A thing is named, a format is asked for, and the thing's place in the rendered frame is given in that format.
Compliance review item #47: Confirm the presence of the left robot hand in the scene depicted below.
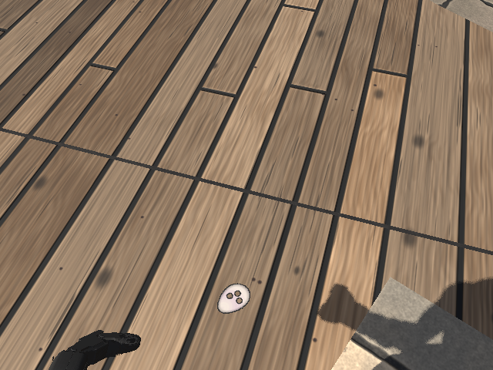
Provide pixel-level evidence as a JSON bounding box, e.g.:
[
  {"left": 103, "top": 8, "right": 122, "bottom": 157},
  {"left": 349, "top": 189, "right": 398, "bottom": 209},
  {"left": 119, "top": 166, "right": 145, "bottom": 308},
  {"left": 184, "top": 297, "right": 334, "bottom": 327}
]
[{"left": 49, "top": 330, "right": 141, "bottom": 370}]

